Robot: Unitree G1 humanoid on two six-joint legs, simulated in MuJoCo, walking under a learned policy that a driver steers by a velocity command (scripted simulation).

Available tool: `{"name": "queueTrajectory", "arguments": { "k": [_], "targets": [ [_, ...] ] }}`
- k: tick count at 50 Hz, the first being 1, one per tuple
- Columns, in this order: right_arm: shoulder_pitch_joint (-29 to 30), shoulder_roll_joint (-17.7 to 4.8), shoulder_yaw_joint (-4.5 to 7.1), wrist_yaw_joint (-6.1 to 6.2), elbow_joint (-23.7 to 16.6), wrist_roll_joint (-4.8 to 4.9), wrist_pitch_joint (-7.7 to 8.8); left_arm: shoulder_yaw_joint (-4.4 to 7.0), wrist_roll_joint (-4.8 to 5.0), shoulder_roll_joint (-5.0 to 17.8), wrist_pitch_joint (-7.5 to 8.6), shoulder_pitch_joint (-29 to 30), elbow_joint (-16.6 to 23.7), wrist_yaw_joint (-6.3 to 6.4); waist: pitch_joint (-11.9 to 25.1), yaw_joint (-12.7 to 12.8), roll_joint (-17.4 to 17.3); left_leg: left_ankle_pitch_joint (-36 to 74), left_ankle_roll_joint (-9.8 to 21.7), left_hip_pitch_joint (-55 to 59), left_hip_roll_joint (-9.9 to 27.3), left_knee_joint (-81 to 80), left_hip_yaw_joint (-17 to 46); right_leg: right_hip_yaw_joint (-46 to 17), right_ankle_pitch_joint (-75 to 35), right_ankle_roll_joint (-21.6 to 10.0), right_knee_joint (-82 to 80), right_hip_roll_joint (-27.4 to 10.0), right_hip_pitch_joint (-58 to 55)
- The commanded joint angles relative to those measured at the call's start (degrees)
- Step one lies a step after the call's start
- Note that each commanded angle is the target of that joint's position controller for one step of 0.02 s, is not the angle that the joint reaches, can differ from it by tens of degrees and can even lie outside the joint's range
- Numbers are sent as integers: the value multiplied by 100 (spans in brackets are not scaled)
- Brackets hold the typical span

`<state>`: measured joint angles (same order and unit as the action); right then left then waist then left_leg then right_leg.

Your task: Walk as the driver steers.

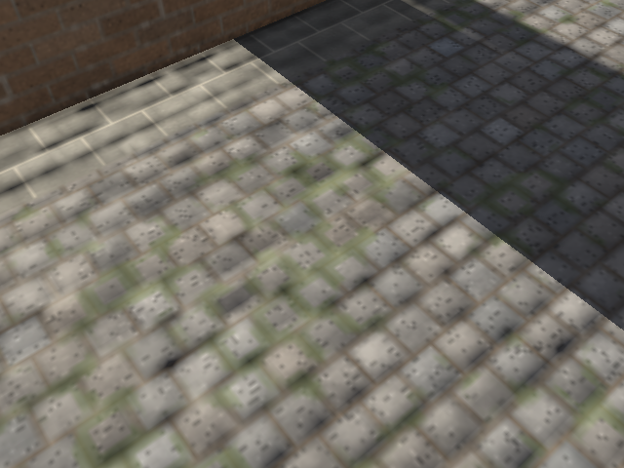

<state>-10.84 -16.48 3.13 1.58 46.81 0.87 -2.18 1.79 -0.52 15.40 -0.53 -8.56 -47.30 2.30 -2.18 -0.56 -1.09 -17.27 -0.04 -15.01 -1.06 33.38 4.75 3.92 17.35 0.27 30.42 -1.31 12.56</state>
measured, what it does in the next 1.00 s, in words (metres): steps on the spot, turning left: left foot, then right foot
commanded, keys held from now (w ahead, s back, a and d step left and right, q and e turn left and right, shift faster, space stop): q+shift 0.42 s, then shift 0.58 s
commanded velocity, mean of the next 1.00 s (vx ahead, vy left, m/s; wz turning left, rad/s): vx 0.00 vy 0.00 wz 0.50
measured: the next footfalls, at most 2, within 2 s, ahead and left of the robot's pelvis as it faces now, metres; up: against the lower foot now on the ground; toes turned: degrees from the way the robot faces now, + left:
left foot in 0.24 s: +0.02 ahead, +0.16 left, +0.00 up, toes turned +20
right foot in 0.78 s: +0.15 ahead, -0.03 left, +0.00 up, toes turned +31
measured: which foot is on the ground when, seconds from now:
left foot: down 0.00-0.00, up 0.02-0.22, down 0.24-1.00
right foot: down 0.00-0.24, up 0.26-0.76, down 0.78-1.00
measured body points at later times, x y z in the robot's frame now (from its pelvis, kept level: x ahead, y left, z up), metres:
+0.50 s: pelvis +0.00 +0.07 +0.01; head +0.04 +0.12 +0.46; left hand +0.08 +0.40 -0.10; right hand +0.23 -0.16 -0.07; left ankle -0.01 +0.14 -0.73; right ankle +0.10 -0.09 -0.66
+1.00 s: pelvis +0.07 +0.06 +0.00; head +0.09 +0.06 +0.45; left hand +0.06 +0.35 -0.10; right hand +0.32 -0.11 -0.11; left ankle -0.02 +0.15 -0.73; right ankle +0.12 -0.05 -0.73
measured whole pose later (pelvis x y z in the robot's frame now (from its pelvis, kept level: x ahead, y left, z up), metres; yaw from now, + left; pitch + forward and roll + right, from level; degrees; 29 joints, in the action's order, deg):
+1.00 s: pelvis +0.07 +0.06 +0.00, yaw +30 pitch +0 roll +0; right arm -10.5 -16.3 2.4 1.2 41.4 -0.7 -2.6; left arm 1.2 -0.5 14.4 1.7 -9.0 -45.0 0.1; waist -2.1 0.2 -1.0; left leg -17.8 0.4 -10.7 -3.7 28.8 8.7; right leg -1.3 15.9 0.1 28.6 0.5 12.8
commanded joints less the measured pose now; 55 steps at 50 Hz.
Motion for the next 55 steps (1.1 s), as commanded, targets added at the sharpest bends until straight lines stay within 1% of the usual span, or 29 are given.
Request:
{"name": "queueTrajectory", "arguments": {
  "k": [1,2,3,4,6,8,10,11,12,13,14,15,16,17,18,20,25,29,33,36,38,39,40,41,42,45,47,49,55],
  "targets": [
    [364,-494,216,4,-575,48,44,362,-43,1142,-65,-328,239,200,306,329,1364,-1106,-26,-1374,-3,1640,-337,-1695,-1632,-1260,-1237,-2053,-736],
    [443,-587,278,-26,-639,44,13,330,-94,1046,-52,-228,342,234,265,359,1185,-1881,-130,-1743,257,2742,-261,-1931,-2141,-1613,-1407,-2532,-694],
    [339,-568,311,-45,-642,77,-43,319,-78,1002,-27,84,437,247,206,165,819,-1844,-190,-1819,522,3005,-112,-1655,-2152,-1571,-1435,-2492,-585],
    [180,-465,285,-58,-623,91,-108,350,-15,1036,13,481,500,233,134,-34,723,-1532,-225,-1674,720,2659,-98,-1166,-1960,-1298,-1406,-2206,-448],
    [169,-388,244,-116,-649,52,-159,419,12,1151,30,715,527,183,210,-10,749,-962,-260,-1081,717,1942,-459,-374,-2129,-999,-1263,-1821,-242],
    [115,-479,283,-232,-746,57,-170,458,34,1199,-27,599,470,123,416,45,816,-576,-202,-629,535,1319,-832,37,-2280,-907,-999,-1720,-340],
    [-224,-529,359,-301,-741,81,-197,466,159,1162,-71,575,419,60,592,-129,706,136,-5,-60,302,375,-1154,324,-2044,-667,-404,-1718,-350],
    [-551,-680,458,-264,-654,74,-201,434,200,969,-84,347,325,9,637,-206,357,482,220,474,92,-215,-1019,563,-1492,-380,360,-1477,-77],
    [-820,-1236,642,-160,-687,59,-170,376,81,753,-94,122,307,-59,400,-262,-893,2238,695,1155,603,-989,288,883,148,104,1837,-920,1093],
    [-827,-2007,735,-130,-924,-103,-18,248,-148,414,-66,684,856,-51,472,-124,-2122,3639,1903,1507,2004,-1324,3105,341,2417,522,3380,105,2825],
    [-918,-1770,669,-215,-947,-275,192,320,-61,691,-15,1050,942,-10,1085,-401,-1103,2757,2278,1504,2240,-1550,3369,-750,2353,394,4191,138,2918],
    [-686,-1635,622,-216,-980,-227,342,351,69,782,33,1093,964,15,848,-252,-756,2098,2018,1406,2011,-1612,2945,-951,1818,207,4208,68,3040],
    [-342,-1463,585,-162,-1015,-65,387,398,71,851,69,973,848,61,630,-66,-426,1657,1635,1264,1698,-1576,2502,-1044,1220,120,3974,-74,3053],
    [-11,-1240,505,-94,-1086,61,349,444,13,968,85,913,777,109,526,53,-357,1637,1364,1111,1511,-1512,2189,-1094,794,118,3662,-142,2975],
    [125,-1120,450,-19,-1155,70,295,469,-18,994,100,861,747,99,585,126,-435,1833,1246,893,1309,-1493,1932,-1085,499,148,3517,-87,2653],
    [29,-1060,426,80,-1242,21,231,444,-7,816,135,746,728,26,790,134,-426,2235,1214,942,1115,-1413,1777,-1060,102,248,3299,126,2413],
    [-133,-989,369,177,-1313,-22,129,379,53,639,78,727,712,-33,767,-6,-531,2255,1201,984,1032,-1257,1682,-972,-176,508,2367,212,2253],
    [-48,-942,291,144,-1332,-114,79,358,60,670,77,801,759,-70,560,-122,-686,2041,1237,676,1004,-1197,1818,-901,-93,541,1923,121,1915],
    [82,-910,212,60,-1328,-158,39,340,69,721,160,715,792,-126,579,-178,-656,2849,1336,697,1067,-908,1994,-796,256,442,1448,77,1465],
    [220,-826,146,15,-1296,-117,17,314,91,700,219,554,786,-188,629,-111,-648,3444,1310,763,1002,-702,2092,-697,282,338,720,101,945],
    [358,-706,86,16,-1254,-37,21,283,43,618,284,245,710,-236,615,181,-548,3097,1030,586,735,-616,2020,-671,-1085,175,-767,87,94],
    [190,-602,54,17,-1217,-98,65,305,-53,817,312,146,719,-221,707,138,-265,2362,731,363,506,-520,1860,-1012,-2256,28,-986,-308,-507],
    [-240,-547,44,4,-1176,-232,122,369,-124,1258,302,142,789,-186,877,-210,677,844,412,6,-41,24,1299,-1733,-3911,-405,-751,-1078,-1013],
    [-333,-596,74,4,-1096,-195,144,290,-154,1020,280,206,710,-183,811,-256,1210,-553,86,-178,-358,211,845,-2230,-4181,-1227,-772,-1570,-779],
    [-168,-756,102,19,-1083,-212,138,214,-73,765,285,242,706,-193,749,-143,1168,-742,-102,-134,-203,240,657,-2369,-3716,-1438,-908,-1629,-661],
    [138,-543,81,16,-1062,-167,44,203,30,849,283,225,614,-158,712,-37,1033,77,-216,-2,-14,-303,524,-1959,-2946,-1009,-811,-1193,-761],
    [74,-447,47,-35,-966,-167,10,169,10,806,283,208,605,-168,682,-46,818,1007,-145,587,59,-760,528,-1514,-2132,-598,-733,-767,-382],
    [107,-611,102,-42,-883,-144,23,161,5,815,317,140,623,-211,584,94,345,1424,95,556,53,-638,576,-1040,-1595,-284,-590,-368,-332],
    [-27,-541,79,-14,-633,-153,106,107,30,681,260,116,546,-198,465,138,-15,1824,171,483,145,-772,709,-823,-1684,-210,-351,-202,-448]
  ]
}}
